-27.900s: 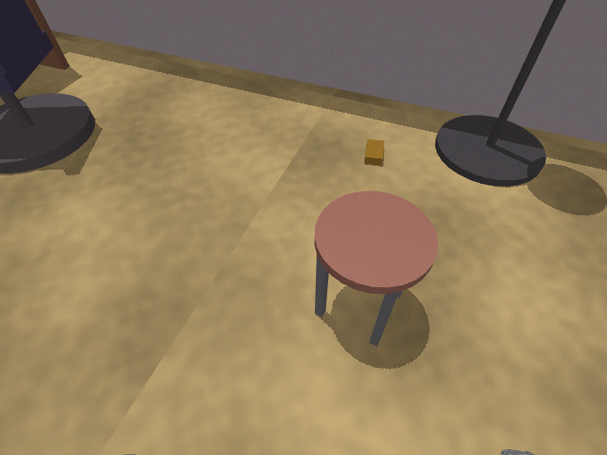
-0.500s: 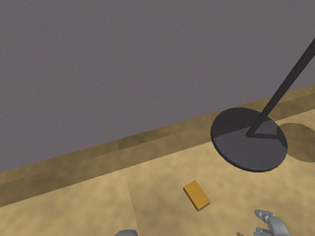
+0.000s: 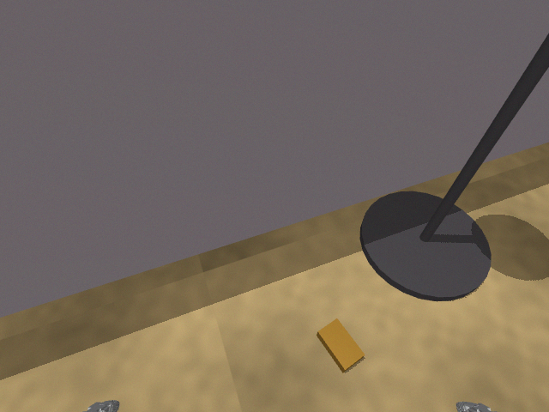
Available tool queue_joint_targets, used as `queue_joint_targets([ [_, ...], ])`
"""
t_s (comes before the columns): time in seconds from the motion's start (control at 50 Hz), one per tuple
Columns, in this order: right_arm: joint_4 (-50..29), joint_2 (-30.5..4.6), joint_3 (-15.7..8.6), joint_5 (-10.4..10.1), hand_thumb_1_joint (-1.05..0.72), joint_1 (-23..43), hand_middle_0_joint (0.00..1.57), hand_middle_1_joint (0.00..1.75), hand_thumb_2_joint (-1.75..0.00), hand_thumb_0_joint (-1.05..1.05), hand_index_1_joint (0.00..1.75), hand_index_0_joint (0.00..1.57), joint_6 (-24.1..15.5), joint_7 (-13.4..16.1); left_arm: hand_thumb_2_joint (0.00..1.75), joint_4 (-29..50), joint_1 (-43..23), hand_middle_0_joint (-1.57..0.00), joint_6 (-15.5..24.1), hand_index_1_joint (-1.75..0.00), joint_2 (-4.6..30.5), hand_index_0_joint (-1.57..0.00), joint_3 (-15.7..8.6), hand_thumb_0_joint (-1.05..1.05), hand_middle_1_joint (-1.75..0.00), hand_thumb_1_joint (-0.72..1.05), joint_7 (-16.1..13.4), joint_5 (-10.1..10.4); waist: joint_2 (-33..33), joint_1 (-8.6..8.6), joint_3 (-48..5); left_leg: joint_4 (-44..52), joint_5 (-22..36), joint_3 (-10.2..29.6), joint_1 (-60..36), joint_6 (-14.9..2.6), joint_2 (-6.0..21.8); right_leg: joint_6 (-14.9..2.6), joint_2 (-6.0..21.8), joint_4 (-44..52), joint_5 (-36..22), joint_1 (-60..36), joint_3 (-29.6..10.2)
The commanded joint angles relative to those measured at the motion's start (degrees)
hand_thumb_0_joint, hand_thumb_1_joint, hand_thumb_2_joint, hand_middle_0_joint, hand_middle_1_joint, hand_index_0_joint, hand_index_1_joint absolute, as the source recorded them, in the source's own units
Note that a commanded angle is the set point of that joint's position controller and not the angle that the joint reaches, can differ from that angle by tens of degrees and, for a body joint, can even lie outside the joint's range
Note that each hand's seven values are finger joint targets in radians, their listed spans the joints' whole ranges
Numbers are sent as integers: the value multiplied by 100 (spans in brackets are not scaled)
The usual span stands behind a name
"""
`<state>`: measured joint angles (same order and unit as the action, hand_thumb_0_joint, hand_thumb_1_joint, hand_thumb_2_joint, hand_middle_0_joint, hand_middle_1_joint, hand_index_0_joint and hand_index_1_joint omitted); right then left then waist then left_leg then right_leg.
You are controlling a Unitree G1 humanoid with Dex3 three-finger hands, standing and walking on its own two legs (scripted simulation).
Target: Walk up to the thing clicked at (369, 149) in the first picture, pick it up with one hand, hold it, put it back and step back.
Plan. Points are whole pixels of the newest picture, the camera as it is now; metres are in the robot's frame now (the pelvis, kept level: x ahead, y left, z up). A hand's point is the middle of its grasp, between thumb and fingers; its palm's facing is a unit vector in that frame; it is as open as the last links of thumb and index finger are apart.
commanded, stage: walk up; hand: right
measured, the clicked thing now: (339, 344) +0.40 -0.22 -0.76
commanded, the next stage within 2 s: none
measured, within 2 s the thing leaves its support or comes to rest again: neither
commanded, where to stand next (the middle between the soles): +0.00 -0.02 m, yaw +0 degrees
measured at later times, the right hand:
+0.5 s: hand out of the picture +0.09 -0.26 -0.15, palm faces +0.05 +0.93 -0.35, open 7.4 cm
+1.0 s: hand out of the picture +0.03 -0.34 -0.18, palm faces -0.04 +0.95 -0.31, open 7.4 cm
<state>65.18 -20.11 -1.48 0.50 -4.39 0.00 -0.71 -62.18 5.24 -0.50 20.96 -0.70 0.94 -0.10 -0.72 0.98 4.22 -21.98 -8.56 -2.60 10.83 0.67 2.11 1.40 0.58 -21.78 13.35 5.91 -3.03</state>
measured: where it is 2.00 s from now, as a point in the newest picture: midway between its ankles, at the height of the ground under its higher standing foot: outside the picture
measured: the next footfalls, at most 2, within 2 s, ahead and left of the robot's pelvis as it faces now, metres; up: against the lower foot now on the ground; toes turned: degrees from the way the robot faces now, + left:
right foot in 0.70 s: -0.05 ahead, -0.17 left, +0.00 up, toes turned -2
left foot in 1.22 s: +0.11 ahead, +0.12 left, +0.00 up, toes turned +2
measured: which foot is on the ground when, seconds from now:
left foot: down 0.00-0.72, up 0.74-1.00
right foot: down 0.00-0.48, up 0.50-0.68, down 0.70-1.00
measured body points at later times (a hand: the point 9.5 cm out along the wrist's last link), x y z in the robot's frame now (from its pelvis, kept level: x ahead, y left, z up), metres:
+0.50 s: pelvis -0.01 +0.00 +0.00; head +0.02 +0.00 +0.44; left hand +0.08 +0.31 -0.14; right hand +0.09 -0.31 -0.13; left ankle +0.04 +0.13 -0.74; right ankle -0.01 -0.14 -0.74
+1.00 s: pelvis -0.03 -0.06 -0.01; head -0.01 -0.11 +0.44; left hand -0.04 +0.27 -0.09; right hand +0.03 -0.39 -0.16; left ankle -0.01 +0.11 -0.68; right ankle -0.09 -0.17 -0.74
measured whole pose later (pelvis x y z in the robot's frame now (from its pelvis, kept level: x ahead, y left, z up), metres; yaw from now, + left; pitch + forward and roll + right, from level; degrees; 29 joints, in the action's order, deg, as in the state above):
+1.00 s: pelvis -0.03 -0.06 -0.01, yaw +0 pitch -3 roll +0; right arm 56.3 -26.6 -5.2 2.2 -10.5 5.9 -3.2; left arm -55.8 20.4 4.3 19.8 -4.2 -2.2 -1.7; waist 6.7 -0.9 6.1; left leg -57.2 -18.1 9.9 25.3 -0.3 -2.6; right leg -0.7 0.4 -27.2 19.5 4.9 1.3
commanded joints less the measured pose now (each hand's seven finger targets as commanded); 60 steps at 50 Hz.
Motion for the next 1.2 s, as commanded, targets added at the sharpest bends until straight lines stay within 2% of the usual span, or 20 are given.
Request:
queue_joint_targets([
  [0.0, -427, -1289, -262, 11, -90, 438, 20, 30, -90, 0, 30, 20, -172, 72, 90, 248, -66, -20, 99, -30, 1180, -20, -239, 0, -30, 90, -48, -1, 209, -96, -523, 573, -271, 743, -269, -220, 640, -296, 444, 342, -479, 223, -312],
  [0.36, -428, -1204, -291, -1, -90, 354, 20, 30, -90, 0, 30, 20, -130, 80, 90, 193, -10, -20, 117, -30, 1148, -20, -201, 0, -30, 90, -88, 4, 82, -35, -544, 355, 229, 516, -652, -199, 547, -293, 536, 453, -842, 536, -443],
  [0.4, -565, -1557, -461, -118, -90, 217, 20, 30, -90, 0, 30, 20, -51, 187, 90, 326, -48, -20, -52, -30, 1322, -20, -332, 0, -30, 90, -95, 4, 8, 25, -240, -136, 2036, 633, -393, -420, 805, -216, 365, -419, -2191, 725, -255],
  [0.44, -667, -1666, -504, -104, -90, 169, 20, 30, -90, 0, 30, 20, -23, 225, 90, 428, 60, -20, -95, -30, 1237, -20, -357, 0, -30, 90, -94, 29, 328, 12, -565, -54, 2442, 926, -427, -771, 1194, -174, 100, -1152, -1753, 672, -21],
  [0.48, -908, -1768, -542, 2, -90, 412, 20, 30, -90, 0, 30, 20, -8, 264, 90, 558, 235, -20, -228, -30, 1186, -20, -424, 0, -30, 90, -40, -12, 1038, -34, -797, 176, 2657, 1566, -214, -1428, 2056, -166, -228, -2737, 1402, 949, 138],
  [0.5, -1039, -1802, -570, 68, -90, 504, 20, 30, -90, 0, 30, 20, -7, 286, 90, 636, 409, -20, -309, -30, 1188, -20, -440, 0, -30, 90, -3, -63, 1029, -84, -804, 212, 2261, 1673, 118, -1605, 2256, -183, -94, -3314, 1805, 980, -95],
  [0.54, -1209, -1775, -574, 133, -90, 704, 20, 30, -90, 0, 30, 20, 21, 306, 90, 759, 568, -20, -380, -30, 1222, -20, -532, 0, -30, 90, 75, -78, 1046, -210, -746, 140, 1479, 1314, 732, -1531, 2078, -261, 36, -3630, 1778, 837, -247],
  [0.64, -1435, -1632, -508, 243, -90, 888, 20, 30, -90, 0, 30, 20, 91, 227, 90, 601, 1270, -20, -202, -30, 1176, -20, -632, 0, -30, 90, 118, -148, 1027, -426, -1001, -719, -1296, 691, 659, -860, 1193, -247, 102, -982, 857, 416, 241],
  [0.66, -1429, -1337, -417, 213, -90, 759, 20, 30, -90, 0, 30, 20, 187, 170, 90, 455, 1413, -20, -84, -30, 1166, -20, -655, 0, -30, 90, 73, -174, 412, -472, -915, -1584, -2112, 424, 1136, -662, 713, -235, 2, -138, 826, -59, 2],
  [0.68, -1503, -852, -285, 136, -90, 609, 20, 30, -90, 0, 30, 20, 259, 121, 90, 517, 1439, -20, 54, -30, 1462, -20, -677, 0, -30, 90, -19, -309, -890, -518, -593, -2812, -2525, 334, 1939, -390, -102, -350, 817, 958, 1945, -13, -1635],
  [0.7, -1535, -878, -299, 145, -90, 448, 20, 30, -90, 0, 30, 20, 303, 93, 90, 747, 1081, -20, 182, -30, 2036, -20, -753, 0, -30, 90, -117, -409, -915, -290, -238, -3398, -2490, 1076, 2562, -253, -526, -458, 1605, 1174, 1807, 390, -2927],
  [0.72, -1451, -1305, -440, 170, -90, 488, 20, 30, -90, 0, 30, 20, 322, 136, 90, 899, 708, -20, 244, -30, 2390, -20, -773, 0, -30, 90, -167, -315, -513, -287, -95, -3304, -2300, 1602, 2076, -220, -213, -940, 2057, 1206, 1972, 1191, -3318],
  [0.74, -1382, -1442, -444, 154, -90, 685, 20, 30, -90, 0, 30, 20, 290, 133, 90, 944, 237, -20, 298, -30, 2328, -20, -746, 0, -30, 90, -198, -280, -550, -192, 214, -3343, -2004, 1661, 1791, -230, -48, -1123, 2095, 1258, 1900, 1607, -3271],
  [0.8, -1217, -1570, -536, 75, -90, -137, 20, 30, -90, 0, 30, 20, 340, -4, 90, 933, 539, -20, 478, -30, 1933, -20, -717, 0, -30, 90, -357, -229, -421, 100, -71, -3611, -1133, 1614, 2501, -169, -351, -579, 1327, 189, -1473, -410, -1280],
  [0.84, -1397, -1605, -602, 186, -90, 55, 20, 30, -90, 0, 30, 20, 387, -91, 90, 800, 1420, -20, 549, -30, 1922, -20, -825, 0, -30, 90, -440, -140, -427, -244, -271, -3728, -1194, 1518, 2615, -135, -345, -480, 1421, -99, -2445, -1110, -1240],
  [0.9, -1675, -1486, -577, 187, -90, 286, 20, 30, -90, 0, 30, 20, 362, -224, 90, 825, 1921, -20, 621, -30, 1796, -20, -840, 0, -30, 90, -489, -117, -475, -469, -261, -3692, -945, 1563, 2809, -110, -318, -409, 1470, 113, -2120, -1506, -1262],
  [0.96, -1707, -1462, -537, 153, -90, 132, 20, 30, -90, 0, 30, 20, 329, -289, 90, 1069, 1745, -20, 638, -30, 1804, -20, -852, 0, -30, 90, -469, -126, -621, -430, 35, -3398, -957, 1466, 2761, -49, -241, -867, 1609, 285, -1653, -1219, -1064],
  [1.06, -1774, -1323, -483, 81, -90, 115, 20, 30, -90, 0, 30, 20, 187, -331, 90, 1325, 1757, -20, 637, -30, 1785, -20, -789, 0, -30, 90, -391, -117, -936, -443, 340, -2444, -1058, 978, 2163, -102, -82, -1133, 1589, 121, -2475, -829, -415],
  [1.14, -1533, -1160, -452, 4, -90, -282, 20, 30, -90, 0, 30, 20, 115, -228, 90, 1574, 1159, -20, 445, -30, 1603, -20, -632, 0, -30, 90, -322, -90, -1130, -190, 252, -1300, -627, 59, 397, -242, -224, -868, 1110, -640, -3153, 432, 365],
  [1.18, -1300, -1355, -556, -14, -90, -940, 20, 30, -90, 0, 30, 20, 57, -133, 90, 1635, 1131, -20, 329, -30, 1423, -20, -517, 0, -30, 90, -320, 55, -354, 210, -272, -369, 791, -2, -940, -365, -368, -576, 614, -2209, -2805, 899, 641],
])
